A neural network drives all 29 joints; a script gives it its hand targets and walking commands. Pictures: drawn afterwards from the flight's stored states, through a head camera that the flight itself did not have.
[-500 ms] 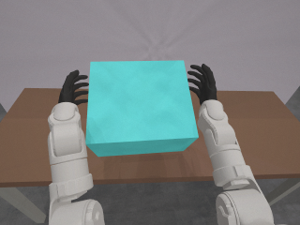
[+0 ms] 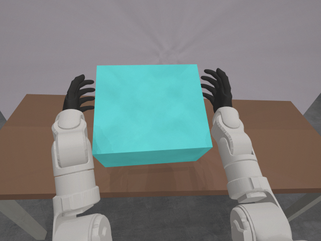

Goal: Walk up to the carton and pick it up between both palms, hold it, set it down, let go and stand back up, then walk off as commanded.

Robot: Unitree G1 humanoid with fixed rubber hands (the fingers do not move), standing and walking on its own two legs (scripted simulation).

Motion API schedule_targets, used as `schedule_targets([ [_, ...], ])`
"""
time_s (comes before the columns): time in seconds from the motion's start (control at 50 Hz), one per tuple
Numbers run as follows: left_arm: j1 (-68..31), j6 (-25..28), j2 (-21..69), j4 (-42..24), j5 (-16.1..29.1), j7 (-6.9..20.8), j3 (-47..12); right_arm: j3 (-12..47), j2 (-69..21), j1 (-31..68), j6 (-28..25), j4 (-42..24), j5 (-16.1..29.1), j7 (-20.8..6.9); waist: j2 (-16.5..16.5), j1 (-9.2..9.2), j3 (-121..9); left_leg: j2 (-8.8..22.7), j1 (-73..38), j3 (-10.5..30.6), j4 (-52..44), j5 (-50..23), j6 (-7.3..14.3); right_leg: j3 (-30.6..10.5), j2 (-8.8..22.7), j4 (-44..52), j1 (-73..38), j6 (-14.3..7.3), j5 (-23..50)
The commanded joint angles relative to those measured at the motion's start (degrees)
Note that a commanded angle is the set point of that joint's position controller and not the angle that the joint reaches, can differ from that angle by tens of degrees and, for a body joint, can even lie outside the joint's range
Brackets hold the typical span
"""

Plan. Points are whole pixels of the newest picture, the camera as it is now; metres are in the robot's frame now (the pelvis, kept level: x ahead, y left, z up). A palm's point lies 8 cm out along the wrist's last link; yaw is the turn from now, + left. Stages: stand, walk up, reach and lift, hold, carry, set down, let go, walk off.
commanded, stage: hold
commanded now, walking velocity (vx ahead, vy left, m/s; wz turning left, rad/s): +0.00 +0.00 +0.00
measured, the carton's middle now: (150, 116) +0.39 +0.01 +0.12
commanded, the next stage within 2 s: none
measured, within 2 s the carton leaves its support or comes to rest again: neither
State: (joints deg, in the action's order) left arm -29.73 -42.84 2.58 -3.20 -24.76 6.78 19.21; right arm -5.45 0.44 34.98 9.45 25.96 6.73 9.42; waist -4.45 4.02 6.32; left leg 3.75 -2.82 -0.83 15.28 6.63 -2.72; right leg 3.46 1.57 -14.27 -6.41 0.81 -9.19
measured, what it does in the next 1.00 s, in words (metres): stands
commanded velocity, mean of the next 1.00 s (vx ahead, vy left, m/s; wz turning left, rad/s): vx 0.00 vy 0.00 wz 0.00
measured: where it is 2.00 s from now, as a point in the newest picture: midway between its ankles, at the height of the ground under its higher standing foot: outside the picture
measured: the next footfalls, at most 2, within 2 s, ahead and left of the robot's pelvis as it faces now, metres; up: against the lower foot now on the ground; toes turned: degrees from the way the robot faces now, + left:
none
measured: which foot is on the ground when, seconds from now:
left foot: down 0.00-1.00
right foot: down 0.00-1.00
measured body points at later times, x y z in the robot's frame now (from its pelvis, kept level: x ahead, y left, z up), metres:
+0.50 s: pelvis +0.00 +0.00 +0.00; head -0.04 +0.03 +0.45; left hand +0.36 +0.18 +0.18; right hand +0.37 -0.16 +0.19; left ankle +0.04 +0.15 -0.75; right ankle +0.00 -0.13 -0.75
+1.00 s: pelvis +0.01 +0.00 +0.00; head -0.04 +0.04 +0.45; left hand +0.36 +0.19 +0.17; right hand +0.37 -0.15 +0.19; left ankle +0.04 +0.15 -0.75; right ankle +0.00 -0.13 -0.75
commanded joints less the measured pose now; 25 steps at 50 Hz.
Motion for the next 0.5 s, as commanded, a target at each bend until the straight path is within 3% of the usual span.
schedule_targets([
  [0.0, -31.4, 3.5, 15.8, -5.0, 8.5, 9.0, -20.0, 18.7, -17.9, 27.3, 0.1, -7.5, 0.5, -9.2, 3.0, 1.03, -16.2, -6.0, -6.4, -5.5, -1.5, -6.3, 2.7, 4.1, -3.8, 1.8, 1.1, -0.4, 6.1],
  [0.02, -31.2, 3.8, 15.4, -4.8, 8.7, 9.0, -20.2, 19.3, -18.5, 29.5, -0.7, -9.4, 1.3, -8.9, 2.2, 0.26, -16.3, -6.3, -5.7, -5.3, -0.8, -8.2, 2.8, 4.5, -3.8, 0.8, 1.6, 0.6, 10.1],
  [0.04, -31.4, 3.7, 15.1, -3.6, 7.7, 8.8, -18.9, 19.5, -18.4, 29.3, 0.2, -6.8, 1.1, -9.4, 2.0, -1.46, -15.4, -6.5, -5.7, -5.5, -1.4, -6.8, 3.1, 3.9, -3.7, 1.2, 1.7, 0.5, 8.6],
  [0.08, -32.0, 4.0, 16.5, -3.7, 8.5, 8.8, -20.8, 19.5, -19.3, 29.3, -0.5, -7.3, 0.6, -8.6, 2.6, 2.0, -16.9, -6.3, -5.7, -5.4, -0.7, -7.5, 2.6, 4.3, -3.8, 1.2, 1.3, 0.5, 10.8],
  [0.1, -32.8, 3.9, 14.4, -0.7, 8.2, 8.9, -19.5, 19.1, -18.9, 32.7, 0.0, -6.3, 1.5, -9.0, 3.7, -1.21, -14.4, -6.6, -3.9, -5.6, -1.1, -3.2, 3.3, 3.4, -3.3, 1.6, 2.7, 0.3, 6.4],
  [0.14, -31.4, 4.5, 17.6, -5.6, 9.2, 8.3, -21.7, 20.3, -19.7, 30.1, -0.9, -7.5, 1.5, -9.3, 3.7, -0.35, -18.7, -5.7, -8.5, -5.0, -0.3, -11.0, 1.9, 4.2, -4.6, 1.2, 2.4, -0.3, 8.8],
  [0.18, -32.3, 4.1, 18.4, -3.2, 9.8, 8.4, -22.3, 18.6, -18.8, 31.2, -1.1, -8.7, 1.9, -9.0, 4.8, 1.69, -17.0, -6.0, -7.4, -5.0, 0.0, -9.8, 2.0, 4.2, -4.3, 1.6, 2.6, -0.5, 8.4],
  [0.2, -31.9, 4.1, 16.9, -3.8, 9.1, 8.1, -21.5, 18.4, -17.8, 30.9, -1.3, -7.3, 2.1, -9.2, 5.3, 0.51, -17.6, -6.0, -8.1, -4.6, 0.6, -10.8, 1.7, 4.5, -4.5, 1.6, 2.8, -0.1, 8.5],
  [0.22, -32.8, 4.4, 18.6, -4.3, 9.3, 7.9, -22.3, 17.7, -18.0, 31.5, -1.6, -7.8, 1.7, -9.3, 7.1, 1.32, -18.4, -5.8, -9.0, -4.6, 0.5, -10.5, 1.5, 4.5, -4.6, 1.7, 4.1, -0.7, 6.8],
  [0.24, -30.8, 4.6, 17.6, -4.3, 9.1, 7.6, -22.2, 18.7, -18.2, 33.0, -2.2, -10.0, 1.7, -9.7, 5.3, -1.15, -18.7, -5.7, -8.3, -4.8, 1.1, -11.1, 1.4, 4.5, -4.6, 1.6, 3.6, -0.7, 7.3],
  [0.26, -29.0, 4.0, 17.3, -2.3, 9.0, 7.8, -22.1, 16.5, -16.5, 27.3, -0.7, -5.7, 0.0, -9.2, 4.6, 2.62, -15.8, -5.8, -8.4, -4.1, -0.3, -9.6, 1.8, 4.3, -4.4, 2.4, 3.9, -0.5, 7.3],
  [0.28, -29.5, 4.2, 18.3, -3.4, 9.2, 8.1, -21.7, 19.1, -17.9, 30.4, -1.4, -10.2, 1.0, -9.2, 3.9, 0.56, -19.1, -5.8, -8.5, -4.5, 0.1, -11.4, 1.7, 4.1, -4.7, 1.9, 1.6, -0.6, 9.1],
  [0.3, -29.3, 4.2, 18.1, -3.8, 9.6, 8.2, -23.2, 17.7, -17.3, 26.4, -0.6, -7.0, 0.6, -8.6, 4.3, 4.11, -18.0, -5.8, -8.1, -4.1, 0.4, -10.7, 1.2, 4.4, -4.6, 1.8, 1.7, -0.1, 10.1],
  [0.32, -30.1, 4.1, 16.3, -3.6, 8.9, 8.6, -22.4, 17.0, -16.9, 24.3, 0.1, -4.1, 0.3, -8.6, 4.9, 4.18, -13.8, -6.2, -7.2, -4.7, -0.2, -8.8, 1.4, 4.4, -4.0, 2.2, 2.4, -0.1, 8.0],
  [0.34, -30.4, 3.9, 15.5, -4.7, 8.2, 8.6, -20.7, 17.9, -17.4, 25.9, 0.1, -4.3, 1.3, -9.0, 5.4, 1.11, -14.0, -6.1, -7.2, -5.1, -0.3, -9.7, 1.7, 3.9, -3.8, 1.8, 1.7, -0.1, 9.5],
  [0.36, -30.5, 3.6, 16.8, -4.8, 8.6, 9.2, -22.9, 17.8, -16.9, 24.2, 0.3, -4.7, 0.9, -8.5, 4.8, 4.44, -15.8, -5.8, -8.5, -4.8, -0.7, -10.6, 1.1, 4.5, -4.2, 1.9, 1.8, 0.2, 9.1],
  [0.4, -31.4, 4.2, 17.0, -7.0, 10.3, 8.3, -22.9, 19.9, -18.8, 31.7, -1.0, -10.3, 3.5, -9.7, 6.0, -0.81, -18.9, -5.9, -8.4, -4.9, 0.8, -13.2, 1.4, 4.2, -4.3, 0.8, 2.4, -0.6, 10.0],
  [0.42, -30.8, 3.7, 17.2, -5.0, 8.5, 8.3, -21.6, 19.0, -17.7, 27.8, -0.1, -6.1, 2.4, -9.6, 6.7, 0.86, -14.5, -6.0, -8.6, -4.5, 0.1, -11.7, 1.3, 4.8, -4.6, 1.6, 3.6, -0.6, 6.8],
  [0.44, -32.1, 4.1, 16.8, -5.1, 8.7, 8.1, -21.3, 17.5, -18.1, 30.1, -0.6, -5.8, 1.9, -10.2, 6.1, -0.45, -12.7, -5.8, -6.3, -4.8, -0.3, -8.5, 1.7, 4.4, -4.0, 1.7, 4.0, -1.4, 3.3],
  [0.46, -32.2, 4.0, 17.4, -4.5, 9.0, 8.2, -21.5, 18.3, -17.7, 30.1, -1.0, -8.2, 1.5, -9.8, 4.3, 0.7, -15.6, -5.8, -6.5, -4.9, -1.0, -8.0, 1.5, 4.7, -4.5, 2.3, 3.1, -1.1, 4.9],
  [0.48, -32.6, 4.1, 16.8, -3.1, 9.2, 7.7, -21.4, 16.7, -17.4, 32.3, -1.0, -7.1, 0.9, -10.3, 4.8, 0.17, -14.8, -5.9, -5.1, -4.9, -0.8, -5.3, 1.9, 4.5, -4.5, 2.3, 5.3, -1.0, 1.7],
])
